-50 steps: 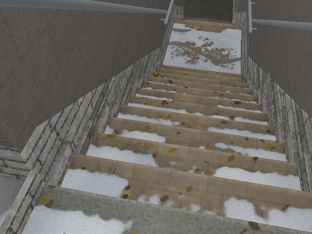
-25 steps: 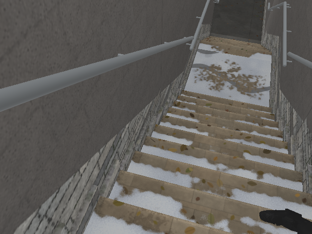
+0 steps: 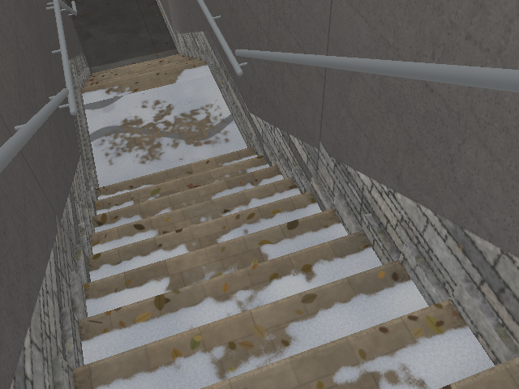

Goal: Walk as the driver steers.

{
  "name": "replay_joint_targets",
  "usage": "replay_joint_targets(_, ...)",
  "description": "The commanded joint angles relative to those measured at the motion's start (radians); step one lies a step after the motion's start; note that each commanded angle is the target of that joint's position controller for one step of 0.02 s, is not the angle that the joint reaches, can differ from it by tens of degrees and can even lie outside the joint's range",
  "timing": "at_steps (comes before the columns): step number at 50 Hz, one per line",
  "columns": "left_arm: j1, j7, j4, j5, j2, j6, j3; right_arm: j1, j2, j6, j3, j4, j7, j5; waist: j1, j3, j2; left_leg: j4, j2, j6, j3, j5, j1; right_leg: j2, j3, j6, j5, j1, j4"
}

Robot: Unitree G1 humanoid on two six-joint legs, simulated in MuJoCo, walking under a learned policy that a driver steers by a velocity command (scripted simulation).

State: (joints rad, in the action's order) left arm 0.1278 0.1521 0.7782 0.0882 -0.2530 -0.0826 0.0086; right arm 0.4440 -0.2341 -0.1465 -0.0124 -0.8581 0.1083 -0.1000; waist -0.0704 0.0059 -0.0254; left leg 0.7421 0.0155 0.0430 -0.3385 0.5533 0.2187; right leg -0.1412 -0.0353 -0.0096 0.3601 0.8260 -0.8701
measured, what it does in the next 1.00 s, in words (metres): goes down, turning left: right foot 0.16 m lower, then left foot 0.16 m lower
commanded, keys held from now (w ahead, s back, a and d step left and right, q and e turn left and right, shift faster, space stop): e+shift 0.08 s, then w+e+shift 0.04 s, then w+q+shift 0.80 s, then w+shift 0.08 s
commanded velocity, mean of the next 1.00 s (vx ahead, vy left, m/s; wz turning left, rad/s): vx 0.72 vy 0.00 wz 0.29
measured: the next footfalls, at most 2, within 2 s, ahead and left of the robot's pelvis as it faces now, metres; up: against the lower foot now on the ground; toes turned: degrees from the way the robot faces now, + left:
right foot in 0.18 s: +0.24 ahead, -0.12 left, -0.16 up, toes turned -17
left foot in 0.68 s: +0.52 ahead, +0.10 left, -0.33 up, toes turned +11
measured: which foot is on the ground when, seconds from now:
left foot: down 0.00-0.20, up 0.22-0.66, down 0.68-1.00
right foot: up 0.00-0.16, down 0.18-0.70, up 0.72-1.00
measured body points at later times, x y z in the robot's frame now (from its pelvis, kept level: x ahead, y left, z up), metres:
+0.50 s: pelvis +0.28 -0.02 -0.16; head +0.25 -0.01 +0.29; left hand +0.25 +0.23 -0.31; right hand +0.36 -0.28 -0.28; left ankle +0.46 +0.12 -0.82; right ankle +0.20 -0.11 -0.86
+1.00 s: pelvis +0.62 +0.06 -0.35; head +0.62 +0.08 +0.10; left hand +0.74 +0.34 -0.46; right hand +0.63 -0.18 -0.48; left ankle +0.48 +0.09 -1.03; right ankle +0.86 -0.03 -1.02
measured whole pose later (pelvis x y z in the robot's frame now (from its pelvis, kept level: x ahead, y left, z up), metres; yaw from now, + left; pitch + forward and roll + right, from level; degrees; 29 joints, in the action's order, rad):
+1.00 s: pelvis +0.62 +0.06 -0.35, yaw +22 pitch +1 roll -1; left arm 0.03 0.02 0.85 0.05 -0.21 -0.05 -0.02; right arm 0.53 -0.16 -0.06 0.05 -0.97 0.01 0.02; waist -0.10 0.01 -0.03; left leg 0.91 -0.17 0.13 0.13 0.68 0.22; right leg -0.06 0.07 0.00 0.40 0.70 -0.78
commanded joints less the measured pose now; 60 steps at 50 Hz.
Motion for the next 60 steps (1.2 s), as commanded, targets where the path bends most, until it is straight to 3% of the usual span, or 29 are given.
replay_joint_targets(1, 0.043, 0.004, 0.009, 0.005, -0.055, 0.019, -0.037, 0.093, -0.062, 0.010, 0.001, 0.053, -0.001, -0.033, 0.026, -0.055, 0.047, -0.037, 0.177, -0.054, 0.076, -0.467, 0.202, 0.040, -0.116, 0.029, 0.247, -0.323, 0.174)
replay_joint_targets(4, 0.016, -0.009, -0.008, 0.015, -0.117, 0.022, -0.090, 0.083, -0.163, -0.003, 0.037, 0.037, -0.027, 0.022, 0.033, -0.173, 0.024, 0.073, 0.253, -0.113, 0.111, -0.353, 0.149, 0.050, -0.122, 0.019, -0.008, -0.314, 0.236)
replay_joint_targets(8, -0.004, -0.090, -0.016, -0.002, -0.095, 0.045, -0.090, 0.288, -0.189, 0.042, 0.062, -0.184, -0.077, -0.030, 0.000, -0.184, 0.076, 0.252, 0.347, -0.053, 0.220, -0.609, -0.207, 0.063, -0.053, 0.159, -0.039, -0.292, 0.511)
replay_joint_targets(9, 0.058, -0.092, 0.009, -0.020, -0.119, 0.023, -0.104, 0.195, -0.227, 0.064, 0.061, -0.168, -0.120, -0.026, 0.091, -0.149, 0.058, 0.357, 0.343, 0.005, 0.228, -0.767, -0.100, 0.128, -0.117, 0.171, -0.197, -0.499, 0.566)
replay_joint_targets(10, 0.244, -0.097, 0.095, -0.018, -0.221, 0.010, -0.158, 0.195, -0.176, 0.078, 0.044, -0.184, -0.182, -0.077, 0.171, -0.055, -0.013, 0.642, 0.272, 0.052, 0.186, -0.613, 0.187, 0.186, -0.156, 0.200, -0.124, -0.911, 0.391)
replay_joint_targets(11, 0.556, -0.086, 0.204, -0.002, -0.257, 0.030, -0.160, 0.448, 0.005, 0.066, 0.008, -0.245, -0.227, -0.094, 0.121, 0.314, -0.213, 1.128, 0.119, -0.030, 0.176, 0.221, 0.536, -0.028, 0.116, 0.455, 0.392, -1.526, 0.041)
replay_joint_targets(12, 0.753, -0.079, 0.254, 0.038, -0.240, 0.036, -0.149, 0.203, -0.057, 0.058, 0.014, -0.143, -0.260, -0.010, 0.306, 0.376, -0.091, 1.311, 0.056, -0.027, 0.290, 0.234, 0.739, -0.145, 0.320, 0.478, 0.221, -1.610, 0.164)
replay_joint_targets(13, 0.717, -0.087, 0.254, 0.012, -0.226, 0.011, -0.144, -0.103, -0.039, 0.021, -0.005, 0.003, -0.246, 0.079, 0.349, 0.085, -0.104, 1.163, 0.088, -0.038, 0.364, 0.150, 1.049, -0.258, 0.513, 0.414, -0.338, -1.393, 0.376)
replay_joint_targets(14, 0.515, -0.121, 0.246, -0.085, -0.254, 0.060, -0.155, -0.190, -0.127, 0.049, 0.052, 0.041, -0.121, 0.135, 0.218, 0.169, -0.008, 1.083, 0.095, -0.005, 0.363, 0.054, 0.920, -0.328, 0.499, 0.385, -0.615, -1.206, 0.456)
replay_joint_targets(16, 0.308, -0.136, 0.175, -0.063, -0.068, 0.041, -0.084, -0.129, -0.101, 0.102, 0.042, 0.017, -0.063, 0.091, 0.089, -0.004, 0.132, 0.831, 0.140, 0.021, 0.476, -0.143, 0.720, -0.301, 0.355, 0.281, -0.822, -0.725, 0.474)
replay_joint_targets(18, 0.165, -0.158, 0.153, -0.074, -0.084, 0.008, -0.080, -0.158, -0.016, 0.148, 0.037, 0.034, -0.096, 0.081, -0.023, -0.215, 0.046, 0.421, 0.136, -0.012, 0.435, -0.375, 0.398, -0.212, 0.184, 0.183, -0.917, -0.207, 0.664)
replay_joint_targets(20, 0.253, -0.151, 0.207, -0.058, -0.151, -0.017, -0.110, -0.013, -0.003, 0.182, 0.046, -0.053, -0.112, 0.059, -0.040, -0.149, -0.042, 0.544, 0.072, -0.027, 0.432, -0.569, 0.390, -0.206, 0.161, 0.207, -0.861, -0.242, 0.548)
replay_joint_targets(25, 0.203, -0.166, 0.210, -0.096, -0.067, -0.067, -0.085, -0.191, -0.027, 0.144, 0.080, 0.004, -0.166, 0.080, -0.040, -0.130, -0.058, 0.106, 0.060, 0.026, 0.437, -1.213, 0.336, -0.133, -0.055, 0.076, -1.016, -0.279, 0.367)
replay_joint_targets(31, 0.296, -0.210, 0.229, -0.023, -0.080, -0.036, -0.098, -0.358, -0.029, 0.142, 0.084, 0.032, -0.163, 0.065, 0.117, -0.290, -0.022, -0.211, 0.079, 0.049, 0.245, -1.004, 0.313, -0.170, -0.183, 0.057, -0.803, -0.541, 0.099)
replay_joint_targets(34, 0.261, -0.228, 0.251, -0.032, -0.162, 0.019, -0.116, 0.110, -0.133, 0.131, 0.142, -0.127, -0.126, 0.067, -0.065, 0.021, -0.012, -0.192, -0.007, 0.166, 0.195, -0.558, -0.139, -0.187, -0.179, 0.096, -0.053, -0.640, -0.596)
replay_joint_targets(35, 0.147, -0.219, 0.231, -0.067, -0.149, 0.023, -0.121, 0.214, -0.178, 0.116, 0.156, -0.161, -0.118, 0.067, -0.200, 0.032, 0.200, -0.291, -0.011, 0.244, 0.233, -0.651, -0.276, -0.025, -0.217, 0.079, -0.343, -0.473, -1.165)
replay_joint_targets(36, 0.158, -0.194, 0.154, -0.058, 0.000, 0.008, -0.083, 0.109, -0.252, 0.112, 0.144, -0.156, -0.129, 0.090, -0.050, -0.019, 0.439, 0.108, 0.051, 0.271, 0.404, -1.162, -0.533, 0.111, -0.104, 0.061, -1.153, 0.150, -1.452)
replay_joint_targets(37, 0.090, -0.180, 0.061, -0.045, 0.013, -0.016, -0.057, 0.151, -0.256, 0.108, 0.134, -0.129, -0.118, 0.147, -0.064, 0.197, 0.337, 0.083, 0.123, 0.296, 0.625, -1.206, -0.645, 0.069, 0.017, 0.054, -1.158, 0.307, -1.387)
replay_joint_targets(38, -0.033, -0.166, -0.021, -0.047, -0.009, -0.042, -0.052, 0.235, -0.269, 0.126, 0.142, -0.132, -0.101, 0.131, -0.116, 0.274, 0.281, -0.226, 0.292, 0.387, 0.976, -0.652, -0.687, 0.112, 0.039, 0.020, -1.109, 0.470, -1.242)
replay_joint_targets(39, -0.084, -0.171, 0.004, -0.030, -0.018, -0.032, -0.051, 0.178, -0.192, 0.145, 0.120, -0.127, -0.086, 0.131, -0.081, 0.145, 0.065, -0.343, 0.303, 0.358, 1.031, -0.274, -0.469, 0.065, 0.063, 0.009, -1.097, 0.444, -1.078)
replay_joint_targets(40, -0.032, -0.168, 0.023, -0.026, -0.010, -0.017, -0.048, 0.134, -0.196, 0.135, 0.118, -0.106, -0.085, 0.102, -0.017, 0.055, 0.126, -0.272, 0.326, 0.395, 1.079, -0.178, -0.279, 0.003, 0.131, 0.011, -1.031, 0.412, -0.963)
replay_joint_targets(41, 0.002, -0.173, 0.067, -0.031, -0.043, 0.002, -0.059, 0.047, -0.116, 0.118, 0.098, -0.085, -0.095, 0.065, 0.056, -0.047, -0.032, -0.219, 0.280, 0.356, 1.005, -0.200, -0.051, -0.020, 0.169, -0.023, -0.748, 0.314, -0.712)
replay_joint_targets(44, -0.083, -0.158, 0.037, 0.007, -0.029, 0.055, -0.048, -0.078, -0.167, 0.091, 0.097, -0.019, -0.076, 0.089, 0.099, -0.054, 0.084, -0.305, 0.088, 0.309, 0.839, -0.361, 0.373, 0.054, 0.060, -0.069, -0.461, -0.132, -0.311)
replay_joint_targets(46, -0.045, -0.160, 0.065, -0.052, -0.096, 0.037, -0.072, -0.011, -0.106, 0.069, 0.100, -0.040, -0.078, 0.118, 0.074, -0.002, 0.090, -0.104, 0.023, 0.274, 0.748, -0.424, 0.216, 0.052, 0.103, -0.010, -0.018, -0.140, -0.130)
replay_joint_targets(51, -0.152, -0.129, -0.041, -0.066, 0.018, 0.033, -0.036, 0.003, -0.087, 0.066, 0.100, -0.026, -0.091, 0.113, -0.010, -0.043, 0.119, 0.012, -0.062, 0.173, 0.642, -0.220, 0.324, 0.172, -0.004, 0.002, 0.154, -0.554, 0.229)
replay_joint_targets(55, 0.575, -0.164, 0.162, -0.055, -0.109, 0.023, -0.112, -0.154, -0.128, 0.105, 0.104, -0.028, -0.100, 0.045, 0.359, -0.010, 0.002, 0.897, -0.115, 0.167, 0.482, -0.742, 0.282, 0.168, -0.049, 0.062, -0.202, -0.942, 0.477)
replay_joint_targets(56, 0.661, -0.155, 0.203, -0.057, -0.121, 0.019, -0.122, -0.274, -0.020, 0.094, 0.096, 0.011, -0.095, 0.066, 0.420, -0.098, -0.156, 1.447, -0.271, 0.139, 0.484, -0.090, 0.606, 0.010, 0.151, 0.160, -0.055, -1.063, 0.448)
replay_joint_targets(58, 0.494, -0.119, 0.177, -0.052, -0.068, 0.011, -0.065, -0.019, 0.105, 0.073, 0.035, 0.099, -0.069, 0.110, 0.077, 0.054, -0.209, 1.390, -0.182, 0.162, 0.534, 0.087, 0.947, -0.193, 0.414, 0.117, 0.690, -1.181, 0.073)
replay_joint_targets(60, 0.487, -0.119, 0.188, -0.060, -0.012, -0.011, -0.057, -0.051, -0.005, 0.085, 0.072, 0.018, -0.061, 0.047, 0.072, -0.027, -0.006, 1.199, -0.106, 0.154, 0.596, -0.008, 0.940, -0.189, 0.519, 0.263, -0.119, -0.882, 0.183)
Velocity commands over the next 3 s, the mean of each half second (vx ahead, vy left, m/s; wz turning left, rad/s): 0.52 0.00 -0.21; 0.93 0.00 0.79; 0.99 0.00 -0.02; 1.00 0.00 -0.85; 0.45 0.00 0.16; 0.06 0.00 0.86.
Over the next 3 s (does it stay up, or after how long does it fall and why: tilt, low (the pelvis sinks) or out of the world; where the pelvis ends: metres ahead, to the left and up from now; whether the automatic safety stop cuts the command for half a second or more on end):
stays up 1.87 0.36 -1.15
